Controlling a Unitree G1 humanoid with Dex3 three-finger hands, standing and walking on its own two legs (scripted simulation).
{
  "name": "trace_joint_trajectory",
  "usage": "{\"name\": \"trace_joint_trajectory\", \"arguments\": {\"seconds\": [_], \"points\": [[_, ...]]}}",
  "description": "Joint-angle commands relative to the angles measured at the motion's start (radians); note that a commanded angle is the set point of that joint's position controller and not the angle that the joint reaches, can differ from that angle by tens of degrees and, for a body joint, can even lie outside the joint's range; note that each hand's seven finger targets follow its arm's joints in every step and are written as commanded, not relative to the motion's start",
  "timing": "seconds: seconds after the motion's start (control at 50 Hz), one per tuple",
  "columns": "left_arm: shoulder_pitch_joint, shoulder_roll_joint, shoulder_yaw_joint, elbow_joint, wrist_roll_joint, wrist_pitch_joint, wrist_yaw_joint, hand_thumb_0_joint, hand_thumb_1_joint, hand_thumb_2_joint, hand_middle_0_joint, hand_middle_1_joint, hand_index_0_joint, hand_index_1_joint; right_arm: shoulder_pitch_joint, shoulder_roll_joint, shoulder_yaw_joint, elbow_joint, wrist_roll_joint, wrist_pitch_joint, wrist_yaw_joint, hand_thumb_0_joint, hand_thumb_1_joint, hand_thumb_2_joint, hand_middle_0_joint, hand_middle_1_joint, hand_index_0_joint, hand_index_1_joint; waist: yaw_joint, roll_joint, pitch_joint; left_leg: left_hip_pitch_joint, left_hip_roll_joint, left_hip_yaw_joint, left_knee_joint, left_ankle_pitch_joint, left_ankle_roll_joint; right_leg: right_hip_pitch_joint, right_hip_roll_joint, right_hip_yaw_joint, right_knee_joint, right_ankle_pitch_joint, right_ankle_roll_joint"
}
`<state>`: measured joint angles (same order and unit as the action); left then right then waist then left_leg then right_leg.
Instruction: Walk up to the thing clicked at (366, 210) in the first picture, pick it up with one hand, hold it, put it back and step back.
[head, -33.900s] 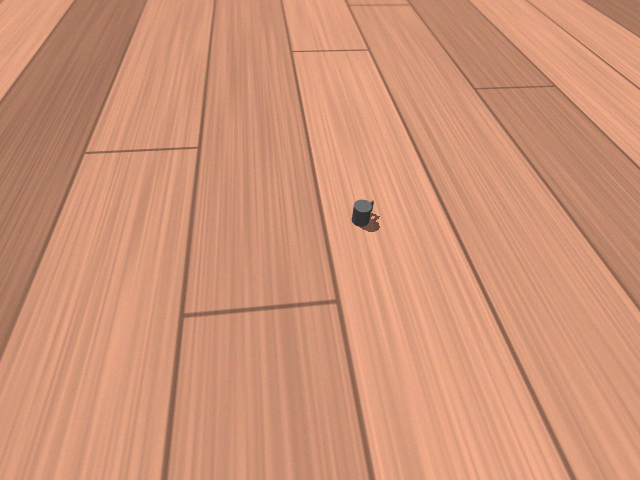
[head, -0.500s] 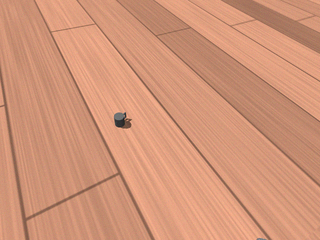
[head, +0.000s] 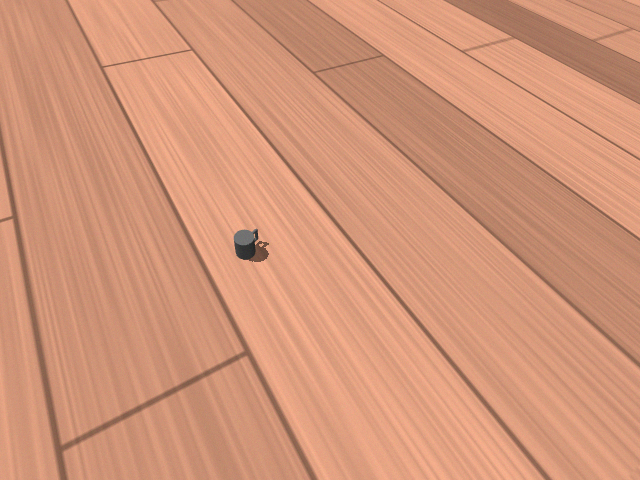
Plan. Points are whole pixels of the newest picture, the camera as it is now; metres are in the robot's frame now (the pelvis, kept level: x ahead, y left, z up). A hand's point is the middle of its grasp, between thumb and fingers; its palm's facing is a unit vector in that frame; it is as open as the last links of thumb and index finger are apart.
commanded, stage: step back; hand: left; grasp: from above
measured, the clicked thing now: (247, 242) +1.02 +0.23 -0.72
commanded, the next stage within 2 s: stand in 0.40 s
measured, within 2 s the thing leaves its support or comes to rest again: neither
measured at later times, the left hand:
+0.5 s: hand (129, 464) +0.17 +0.24 -0.14, palm faces -0.03 -0.94 -0.33, open 7.4 cm
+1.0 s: hand out of the picture +0.10 +0.25 -0.14, palm faces -0.02 -0.93 -0.36, open 7.4 cm
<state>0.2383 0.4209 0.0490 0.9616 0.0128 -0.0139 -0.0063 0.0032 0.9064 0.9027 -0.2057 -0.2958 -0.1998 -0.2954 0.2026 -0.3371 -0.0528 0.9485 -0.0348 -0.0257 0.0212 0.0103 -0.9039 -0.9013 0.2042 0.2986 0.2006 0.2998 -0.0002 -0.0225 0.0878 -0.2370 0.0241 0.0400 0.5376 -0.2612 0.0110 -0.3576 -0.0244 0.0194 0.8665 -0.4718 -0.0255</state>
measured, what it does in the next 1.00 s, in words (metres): steps on the spot: right foot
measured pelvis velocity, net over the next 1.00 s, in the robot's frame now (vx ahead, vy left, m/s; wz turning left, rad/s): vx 0.03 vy -0.01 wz -0.01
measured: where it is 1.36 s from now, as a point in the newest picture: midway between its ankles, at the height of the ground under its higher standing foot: outside the picture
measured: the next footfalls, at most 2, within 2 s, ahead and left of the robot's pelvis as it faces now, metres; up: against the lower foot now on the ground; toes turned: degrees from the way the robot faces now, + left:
right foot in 0.10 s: +0.09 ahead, -0.14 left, +0.00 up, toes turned -1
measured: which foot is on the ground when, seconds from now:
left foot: down 0.00-1.00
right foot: up 0.00-0.08, down 0.10-1.00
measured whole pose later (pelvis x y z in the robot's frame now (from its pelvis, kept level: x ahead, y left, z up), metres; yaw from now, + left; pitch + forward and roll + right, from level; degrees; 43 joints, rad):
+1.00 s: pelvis +0.03 -0.01 +0.01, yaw +0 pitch -3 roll +0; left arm 0.09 0.35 0.00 1.15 0.01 -0.01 -0.01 0.00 0.91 0.90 -0.21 -0.30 -0.20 -0.30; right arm 0.08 -0.35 0.00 1.13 -0.01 -0.02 0.01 0.01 -0.91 -0.90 0.20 0.30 0.20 0.30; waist 0.00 0.01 0.06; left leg -0.06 0.02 0.00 0.31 -0.19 -0.02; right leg -0.14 -0.02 -0.01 0.33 -0.14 0.01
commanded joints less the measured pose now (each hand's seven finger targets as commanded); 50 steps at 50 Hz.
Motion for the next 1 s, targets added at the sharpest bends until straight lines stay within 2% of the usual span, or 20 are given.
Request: {"name": "trace_joint_trajectory", "arguments": {"seconds": [0.0,0.06,0.08,0.1,0.12,0.14,0.16,0.2,0.22,0.24,0.26,0.28,0.36,0.38,0.48,0.6,0.74,0.86,0.94,0.98], "points": [[0.009,0.134,0.045,-0.049,-0.001,-0.026,0.008,0.000,0.900,0.900,-0.200,-0.300,-0.200,-0.300,-0.074,-0.259,-0.063,-0.072,0.001,-0.015,-0.023,0.000,-0.900,-0.900,0.200,0.300,0.200,0.300,0.006,0.201,-0.064,-0.012,0.198,-0.182,-0.143,0.246,0.151,0.055,-0.012,-0.030,-0.186,0.096,0.015],[0.047,0.144,0.056,-0.008,0.009,-0.029,0.023,0.000,0.900,0.900,-0.200,-0.300,-0.200,-0.300,-0.121,-0.232,-0.041,-0.079,0.021,0.006,-0.025,0.000,-0.900,-0.900,0.200,0.300,0.200,0.300,0.057,0.147,-0.103,-0.116,0.157,-0.128,-0.001,0.211,0.096,0.266,0.026,-0.053,-0.391,0.319,0.010],[0.044,0.171,0.063,-0.008,0.013,-0.032,0.030,0.000,0.900,0.900,-0.200,-0.300,-0.200,-0.300,-0.121,-0.196,-0.029,-0.079,0.028,0.011,-0.027,0.000,-0.900,-0.900,0.200,0.300,0.200,0.300,0.065,0.083,-0.121,-0.156,0.130,-0.106,0.052,0.133,0.058,0.315,-0.013,0.011,-0.429,0.370,-0.004],[0.019,0.226,0.073,-0.018,0.024,-0.040,0.035,0.000,0.900,0.900,-0.200,-0.300,-0.200,-0.300,-0.102,-0.161,-0.017,-0.080,0.035,0.012,-0.028,0.000,-0.900,-0.900,0.200,0.300,0.200,0.300,0.044,-0.082,-0.139,-0.197,0.049,-0.064,0.161,0.017,0.019,0.309,-0.145,0.218,-0.491,0.387,-0.042],[-0.054,0.265,0.071,-0.040,0.016,-0.039,0.032,0.000,0.900,0.900,-0.200,-0.300,-0.200,-0.300,-0.062,-0.147,-0.015,-0.058,0.032,0.024,-0.035,0.000,-0.900,-0.900,0.200,0.300,0.200,0.300,0.030,-0.143,-0.121,-0.130,-0.011,-0.065,0.235,-0.244,-0.010,0.135,-0.310,0.394,-0.573,0.240,-0.148],[-0.163,0.279,0.066,-0.067,0.022,-0.034,0.028,0.000,0.900,0.900,-0.200,-0.300,-0.200,-0.300,-0.029,-0.200,-0.035,-0.018,0.028,0.032,-0.038,0.000,-0.900,-0.900,0.200,0.300,0.200,0.300,0.003,-0.151,-0.077,-0.014,0.006,-0.069,0.293,-0.300,-0.017,-0.023,-0.340,0.427,-0.573,0.141,-0.212],[-0.205,0.246,0.059,-0.074,0.020,-0.030,0.026,0.000,0.900,0.900,-0.200,-0.300,-0.200,-0.300,0.008,-0.207,-0.037,0.010,0.024,0.029,-0.036,0.000,-0.900,-0.900,0.200,0.300,0.200,0.300,-0.025,-0.129,-0.045,0.029,0.023,-0.070,0.213,-0.272,-0.015,-0.067,-0.296,0.361,-0.540,0.138,-0.192],[-0.233,0.187,0.044,-0.074,0.007,-0.027,0.027,0.000,0.900,0.900,-0.200,-0.300,-0.200,-0.300,0.017,-0.213,-0.033,0.041,0.024,0.011,-0.033,0.000,-0.900,-0.900,0.200,0.300,0.200,0.300,-0.051,-0.086,-0.078,0.038,0.039,-0.074,-0.013,-0.022,0.002,0.024,-0.184,0.175,-0.453,0.302,-0.078],[-0.224,0.161,0.040,-0.062,0.001,-0.028,0.025,0.000,0.900,0.900,-0.200,-0.300,-0.200,-0.300,-0.007,-0.217,-0.031,0.047,0.023,0.005,-0.033,0.000,-0.900,-0.900,0.200,0.300,0.200,0.300,-0.027,-0.058,-0.093,0.026,0.068,-0.118,-0.073,0.085,0.015,0.076,-0.132,0.113,-0.397,0.383,-0.035],[-0.196,0.152,0.036,-0.047,-0.002,-0.028,0.022,0.000,0.900,0.900,-0.200,-0.300,-0.200,-0.300,-0.037,-0.222,-0.030,0.045,0.020,-0.001,-0.034,0.000,-0.900,-0.900,0.200,0.300,0.200,0.300,-0.003,-0.039,-0.132,0.041,0.094,-0.145,-0.102,0.158,0.027,0.123,-0.105,0.091,-0.359,0.464,-0.019],[-0.176,0.158,0.036,-0.037,-0.002,-0.027,0.020,0.000,0.900,0.900,-0.200,-0.300,-0.200,-0.300,-0.040,-0.223,-0.027,0.048,0.016,-0.005,-0.038,0.000,-0.900,-0.900,0.200,0.300,0.200,0.300,0.009,-0.054,-0.179,0.074,0.108,-0.138,-0.098,0.238,0.037,0.158,-0.100,0.088,-0.343,0.515,-0.018],[-0.159,0.163,0.037,-0.026,-0.007,-0.024,0.019,0.000,0.900,0.900,-0.200,-0.300,-0.200,-0.300,-0.071,-0.239,-0.024,0.045,0.020,-0.005,-0.038,0.000,-0.900,-0.900,0.200,0.300,0.200,0.300,0.026,-0.042,-0.188,0.042,0.106,-0.138,-0.062,0.230,0.047,0.184,-0.090,0.081,-0.368,0.453,-0.017],[-0.204,0.165,0.038,-0.001,-0.007,-0.024,0.023,0.000,0.900,0.900,-0.200,-0.300,-0.200,-0.300,-0.093,-0.225,-0.017,0.075,0.020,-0.007,-0.040,0.000,-0.900,-0.900,0.200,0.300,0.200,0.300,0.014,0.009,-0.199,0.050,0.091,-0.097,-0.077,0.325,0.024,0.249,-0.112,0.073,-0.358,0.571,-0.030],[-0.177,0.114,0.010,0.030,-0.022,-0.020,0.015,0.000,0.900,0.900,-0.200,-0.300,-0.200,-0.300,-0.092,-0.225,-0.003,0.072,0.022,-0.015,-0.035,0.000,-0.900,-0.900,0.200,0.300,0.200,0.300,0.007,0.052,-0.193,0.073,0.105,-0.137,-0.145,0.303,0.020,0.256,-0.097,0.074,-0.379,0.537,-0.016],[-0.217,0.130,0.005,0.057,-0.013,-0.021,0.013,0.000,0.900,0.900,-0.200,-0.300,-0.200,-0.300,-0.138,-0.221,0.000,0.090,0.028,-0.020,-0.031,0.000,-0.900,-0.900,0.200,0.300,0.200,0.300,0.009,0.055,-0.172,0.105,0.110,-0.128,-0.178,0.368,0.007,0.296,-0.101,0.061,-0.438,0.588,-0.002],[-0.239,0.126,-0.005,0.086,-0.007,-0.022,0.011,0.000,0.900,0.900,-0.200,-0.300,-0.200,-0.300,-0.154,-0.220,0.002,0.103,0.028,-0.015,-0.031,0.000,-0.900,-0.900,0.200,0.300,0.200,0.300,-0.002,0.044,-0.139,0.115,0.110,-0.119,-0.234,0.277,0.001,0.298,-0.102,0.057,-0.506,0.531,0.009],[-0.231,0.127,-0.010,0.107,-0.005,-0.029,0.011,0.000,0.900,0.900,-0.200,-0.300,-0.200,-0.300,-0.161,-0.223,0.003,0.114,0.029,-0.013,-0.028,0.000,-0.900,-0.900,0.200,0.300,0.200,0.300,-0.007,0.035,-0.143,0.154,0.111,-0.109,-0.251,0.278,-0.002,0.295,-0.108,0.057,-0.542,0.550,0.013],[-0.215,0.135,-0.012,0.122,-0.005,-0.026,0.010,0.000,0.900,0.900,-0.200,-0.300,-0.200,-0.300,-0.177,-0.223,0.005,0.122,0.027,-0.009,-0.025,0.000,-0.900,-0.900,0.200,0.300,0.200,0.300,0.000,0.031,-0.108,0.158,0.108,-0.114,-0.280,0.165,-0.005,0.248,-0.104,0.061,-0.582,0.432,0.012],[-0.214,0.146,-0.010,0.124,-0.003,-0.028,0.011,0.000,0.900,0.900,-0.200,-0.300,-0.200,-0.300,-0.163,-0.217,0.008,0.126,0.025,-0.008,-0.022,0.000,-0.900,-0.900,0.200,0.300,0.200,0.300,-0.005,0.020,-0.113,0.141,0.108,-0.115,-0.288,0.143,-0.003,0.258,-0.108,0.065,-0.587,0.419,0.013],[-0.208,0.147,-0.012,0.126,-0.003,-0.026,0.011,0.000,0.900,0.900,-0.200,-0.300,-0.200,-0.300,-0.166,-0.214,0.007,0.129,0.022,-0.005,-0.021,0.000,-0.900,-0.900,0.200,0.300,0.200,0.300,-0.001,0.014,-0.093,0.138,0.102,-0.115,-0.292,0.083,-0.005,0.219,-0.105,0.070,-0.605,0.330,0.013]]}}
